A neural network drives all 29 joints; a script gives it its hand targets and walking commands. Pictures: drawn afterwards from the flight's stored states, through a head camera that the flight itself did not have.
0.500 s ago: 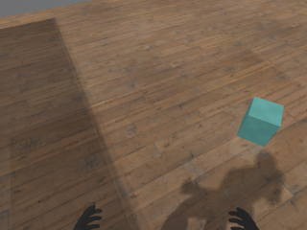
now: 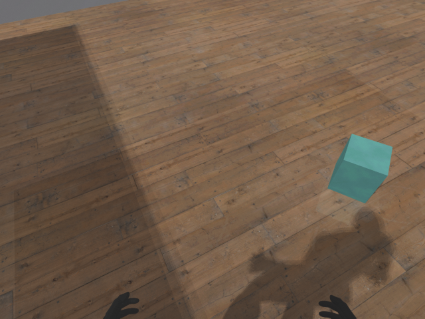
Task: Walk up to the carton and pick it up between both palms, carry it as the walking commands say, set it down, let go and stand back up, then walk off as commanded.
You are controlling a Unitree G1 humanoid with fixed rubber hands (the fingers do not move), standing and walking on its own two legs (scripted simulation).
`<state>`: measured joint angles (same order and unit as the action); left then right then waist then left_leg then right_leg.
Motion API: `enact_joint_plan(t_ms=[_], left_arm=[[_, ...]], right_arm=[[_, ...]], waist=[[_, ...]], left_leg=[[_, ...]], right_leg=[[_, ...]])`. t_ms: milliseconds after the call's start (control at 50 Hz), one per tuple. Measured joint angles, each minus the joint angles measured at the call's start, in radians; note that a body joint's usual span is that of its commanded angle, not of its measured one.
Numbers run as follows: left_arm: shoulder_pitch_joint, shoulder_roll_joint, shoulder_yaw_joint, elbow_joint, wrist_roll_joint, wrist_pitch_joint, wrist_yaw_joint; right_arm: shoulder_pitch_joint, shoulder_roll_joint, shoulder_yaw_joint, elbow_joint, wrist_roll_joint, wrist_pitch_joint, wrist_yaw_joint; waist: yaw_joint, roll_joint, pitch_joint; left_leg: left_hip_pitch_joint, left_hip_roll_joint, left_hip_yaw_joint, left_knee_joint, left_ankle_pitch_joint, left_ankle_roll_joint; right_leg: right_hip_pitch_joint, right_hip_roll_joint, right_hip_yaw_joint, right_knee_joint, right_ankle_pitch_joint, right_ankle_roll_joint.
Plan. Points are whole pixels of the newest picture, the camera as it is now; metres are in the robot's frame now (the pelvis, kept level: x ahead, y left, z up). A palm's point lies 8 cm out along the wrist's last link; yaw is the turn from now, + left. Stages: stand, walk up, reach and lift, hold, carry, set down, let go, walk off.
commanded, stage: stand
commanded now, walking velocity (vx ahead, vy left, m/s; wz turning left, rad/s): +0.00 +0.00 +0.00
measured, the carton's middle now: (358, 168) +0.94 -0.73 -0.64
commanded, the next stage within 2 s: walk up in 1.24 s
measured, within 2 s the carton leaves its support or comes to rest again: neither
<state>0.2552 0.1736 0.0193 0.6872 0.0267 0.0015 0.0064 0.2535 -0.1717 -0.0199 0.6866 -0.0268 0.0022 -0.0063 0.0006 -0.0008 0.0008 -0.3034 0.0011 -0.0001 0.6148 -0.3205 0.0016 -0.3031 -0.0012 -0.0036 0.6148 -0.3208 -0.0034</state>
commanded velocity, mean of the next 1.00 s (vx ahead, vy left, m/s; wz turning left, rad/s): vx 0.00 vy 0.00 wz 0.00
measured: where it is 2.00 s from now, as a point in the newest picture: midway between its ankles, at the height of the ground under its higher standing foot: outside the picture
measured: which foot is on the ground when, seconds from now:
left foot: down 0.00-1.00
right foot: down 0.00-1.00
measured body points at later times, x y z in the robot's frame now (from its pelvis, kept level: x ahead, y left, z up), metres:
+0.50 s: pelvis +0.00 +0.00 +0.00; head +0.01 +0.00 +0.45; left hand +0.10 +0.23 -0.12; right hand +0.10 -0.23 -0.12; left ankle +0.00 +0.12 -0.73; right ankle +0.00 -0.12 -0.73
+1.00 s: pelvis +0.00 +0.00 +0.01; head +0.01 +0.00 +0.46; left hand +0.04 +0.24 -0.14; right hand +0.05 -0.24 -0.14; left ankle +0.00 +0.12 -0.73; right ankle +0.00 -0.12 -0.73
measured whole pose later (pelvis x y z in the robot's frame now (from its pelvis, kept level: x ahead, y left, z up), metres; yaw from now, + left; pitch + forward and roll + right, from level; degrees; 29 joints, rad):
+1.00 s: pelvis +0.00 +0.00 +0.01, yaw +0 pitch -1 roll +0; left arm 0.29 0.17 0.04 0.93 0.02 -0.01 0.03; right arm 0.29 -0.17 -0.04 0.93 -0.02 -0.01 -0.03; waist 0.00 0.00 0.02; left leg -0.22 0.00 0.00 0.49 -0.26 0.00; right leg -0.22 0.00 0.00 0.49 -0.26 0.00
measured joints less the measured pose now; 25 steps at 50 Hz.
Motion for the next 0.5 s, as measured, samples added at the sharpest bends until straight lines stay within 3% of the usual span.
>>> enact_joint_plan(t_ms=[500], left_arm=[[0.015,-0.002,0.011,0.071,-0.003,-0.004,0.009]], right_arm=[[0.015,0.003,-0.012,0.073,0.004,-0.003,-0.009]], waist=[[0.000,0.000,0.007]], left_leg=[[0.026,0.000,0.000,-0.040,0.021,0.000]], right_leg=[[0.026,0.000,0.000,-0.040,0.020,-0.001]])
